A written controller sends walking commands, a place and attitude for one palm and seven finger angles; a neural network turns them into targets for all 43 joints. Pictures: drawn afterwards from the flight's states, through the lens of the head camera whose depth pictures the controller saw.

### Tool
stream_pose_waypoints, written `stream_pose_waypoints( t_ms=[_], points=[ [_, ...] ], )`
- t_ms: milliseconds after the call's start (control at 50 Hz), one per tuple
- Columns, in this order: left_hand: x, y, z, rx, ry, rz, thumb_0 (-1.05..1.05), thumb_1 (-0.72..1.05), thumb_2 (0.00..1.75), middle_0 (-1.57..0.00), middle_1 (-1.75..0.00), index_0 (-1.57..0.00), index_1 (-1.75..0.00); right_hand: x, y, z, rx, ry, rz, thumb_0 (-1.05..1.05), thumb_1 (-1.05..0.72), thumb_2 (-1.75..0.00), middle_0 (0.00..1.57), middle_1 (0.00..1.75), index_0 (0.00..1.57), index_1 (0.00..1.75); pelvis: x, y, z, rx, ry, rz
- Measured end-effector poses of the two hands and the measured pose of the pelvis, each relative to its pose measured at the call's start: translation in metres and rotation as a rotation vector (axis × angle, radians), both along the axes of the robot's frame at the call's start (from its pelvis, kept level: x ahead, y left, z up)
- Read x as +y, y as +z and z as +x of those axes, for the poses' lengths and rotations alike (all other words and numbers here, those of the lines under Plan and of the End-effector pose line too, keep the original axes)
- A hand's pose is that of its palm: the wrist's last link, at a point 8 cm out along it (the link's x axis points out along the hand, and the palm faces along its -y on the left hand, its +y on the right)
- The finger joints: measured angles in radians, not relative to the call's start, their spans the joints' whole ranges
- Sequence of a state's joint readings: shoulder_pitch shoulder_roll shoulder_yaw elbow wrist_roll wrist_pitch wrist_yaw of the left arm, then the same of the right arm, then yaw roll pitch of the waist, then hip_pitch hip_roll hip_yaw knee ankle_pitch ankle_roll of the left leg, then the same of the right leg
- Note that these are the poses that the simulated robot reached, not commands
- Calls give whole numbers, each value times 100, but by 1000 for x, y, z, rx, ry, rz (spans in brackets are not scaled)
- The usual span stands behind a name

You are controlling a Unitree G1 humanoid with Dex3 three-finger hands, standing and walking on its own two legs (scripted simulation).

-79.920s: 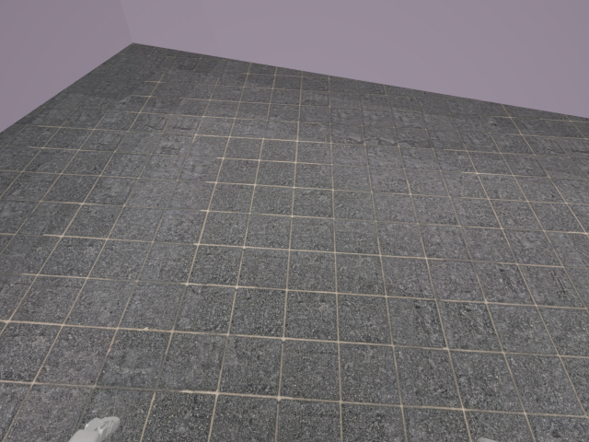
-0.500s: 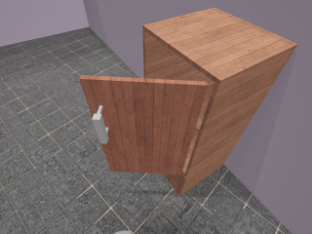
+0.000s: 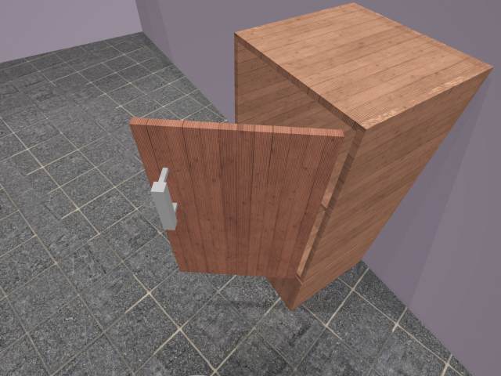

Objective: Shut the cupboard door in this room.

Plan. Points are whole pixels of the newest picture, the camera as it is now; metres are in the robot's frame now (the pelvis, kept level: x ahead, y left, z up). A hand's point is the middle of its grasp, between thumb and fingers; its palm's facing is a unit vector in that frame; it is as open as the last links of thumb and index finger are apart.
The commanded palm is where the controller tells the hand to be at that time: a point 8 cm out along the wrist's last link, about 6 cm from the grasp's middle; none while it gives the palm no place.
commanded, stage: come to a stop and stand still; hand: left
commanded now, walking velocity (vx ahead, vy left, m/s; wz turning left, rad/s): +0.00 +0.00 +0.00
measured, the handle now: (167, 199) +0.44 +0.21 -0.03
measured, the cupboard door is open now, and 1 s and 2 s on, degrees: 53 53 53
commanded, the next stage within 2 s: look again from close up in 0.76 s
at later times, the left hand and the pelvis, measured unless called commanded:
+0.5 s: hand out of the picture +0.01 +0.16 -0.17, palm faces +0.03 -0.99 -0.14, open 7.3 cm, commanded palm none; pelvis +0.02 +0.01 +0.01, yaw +0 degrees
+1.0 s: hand out of the picture +0.00 +0.18 -0.18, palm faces +0.02 -0.99 -0.15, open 7.3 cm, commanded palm none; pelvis +0.02 +0.02 +0.00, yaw +0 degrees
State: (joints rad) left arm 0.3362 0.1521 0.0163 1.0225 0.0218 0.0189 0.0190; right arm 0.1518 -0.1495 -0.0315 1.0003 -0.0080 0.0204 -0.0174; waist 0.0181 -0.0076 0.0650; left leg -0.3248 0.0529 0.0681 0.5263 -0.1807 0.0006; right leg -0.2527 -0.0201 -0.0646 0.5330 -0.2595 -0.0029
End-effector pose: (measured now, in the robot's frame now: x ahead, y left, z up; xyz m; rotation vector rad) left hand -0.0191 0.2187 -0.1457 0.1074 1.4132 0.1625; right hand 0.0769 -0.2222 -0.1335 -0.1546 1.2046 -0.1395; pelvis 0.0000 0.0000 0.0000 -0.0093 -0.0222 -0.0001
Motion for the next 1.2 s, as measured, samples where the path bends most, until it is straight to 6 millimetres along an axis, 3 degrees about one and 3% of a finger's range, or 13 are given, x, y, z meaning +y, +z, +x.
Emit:
stream_pose_waypoints(
  t_ms=[100,220,340,440,600,880,1060,1200],
  points=[
    [-7,-2,11,-33,-8,-20,0,91,90,-19,-30,-20,-30,-6,2,-14,27,-14,-11,-1,-94,-90,20,30,20,30,-2,1,4,-5,3,2],
    [-9,-2,25,-56,-21,-30,1,93,90,-20,-30,-20,-30,-6,4,-45,122,-25,-20,0,-94,-90,20,30,20,30,-2,5,10,-5,5,2],
    [-5,0,28,-45,-24,-31,1,92,90,-20,-30,-20,-30,7,3,-72,211,-40,9,0,-93,-90,20,30,20,30,1,8,14,-3,5,1],
    [-5,1,27,-23,-24,-32,0,92,90,-19,-30,-20,-30,23,0,-81,246,-51,41,0,-92,-90,20,30,20,30,4,9,18,-4,3,2],
    [-7,1,23,5,-10,-43,0,91,90,-19,-30,-20,-30,35,-1,-80,259,-57,56,1,-92,-90,20,30,20,30,10,9,24,-4,2,6],
    [-10,-2,17,34,-5,-61,0,91,90,-19,-30,-20,-30,28,2,-63,231,-51,18,2,-93,-90,20,30,20,30,16,9,31,-2,0,1],
    [18,-3,24,-34,-26,0,0,91,90,-20,-30,-20,-30,22,-4,-44,94,-43,-8,2,-93,-90,20,30,20,30,26,1,21,-33,11,-12],
    [38,1,32,-94,-38,35,0,91,90,-19,-30,-20,-30,23,-1,-42,61,-25,-8,1,-94,-90,20,30,20,30,30,1,11,-25,10,-4]
  ],
)
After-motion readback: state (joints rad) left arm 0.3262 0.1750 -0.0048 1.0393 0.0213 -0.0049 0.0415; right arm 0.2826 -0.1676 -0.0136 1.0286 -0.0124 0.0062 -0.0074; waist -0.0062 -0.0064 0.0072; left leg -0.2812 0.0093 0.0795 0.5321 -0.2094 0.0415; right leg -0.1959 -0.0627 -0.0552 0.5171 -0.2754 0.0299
